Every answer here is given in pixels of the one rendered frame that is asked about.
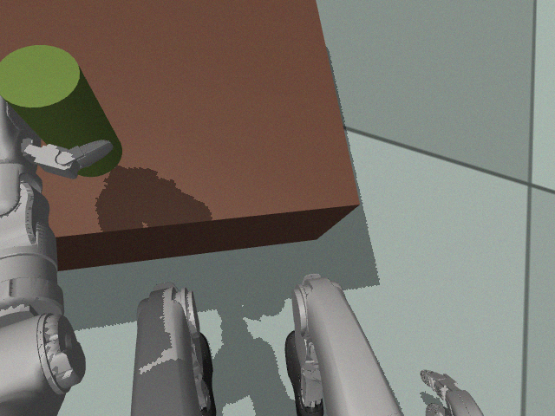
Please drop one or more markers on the left robot hand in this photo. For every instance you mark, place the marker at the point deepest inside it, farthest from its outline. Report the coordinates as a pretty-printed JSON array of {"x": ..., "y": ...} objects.
[{"x": 20, "y": 144}]

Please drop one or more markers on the right robot foot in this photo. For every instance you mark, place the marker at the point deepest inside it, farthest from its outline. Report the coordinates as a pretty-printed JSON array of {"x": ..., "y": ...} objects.
[{"x": 294, "y": 373}]

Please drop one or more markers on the right robot hand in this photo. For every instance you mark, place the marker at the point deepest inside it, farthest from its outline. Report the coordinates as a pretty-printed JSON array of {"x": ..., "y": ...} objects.
[{"x": 459, "y": 402}]

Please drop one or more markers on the left robot foot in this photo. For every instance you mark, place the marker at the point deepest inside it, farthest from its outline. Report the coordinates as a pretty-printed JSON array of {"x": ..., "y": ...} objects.
[{"x": 210, "y": 409}]

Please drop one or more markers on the left robot arm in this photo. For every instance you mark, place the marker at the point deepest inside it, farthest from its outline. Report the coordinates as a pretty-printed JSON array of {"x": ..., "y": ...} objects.
[{"x": 40, "y": 358}]

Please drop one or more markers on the can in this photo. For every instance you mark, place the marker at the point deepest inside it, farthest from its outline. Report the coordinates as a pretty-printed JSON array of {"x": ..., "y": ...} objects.
[{"x": 46, "y": 87}]

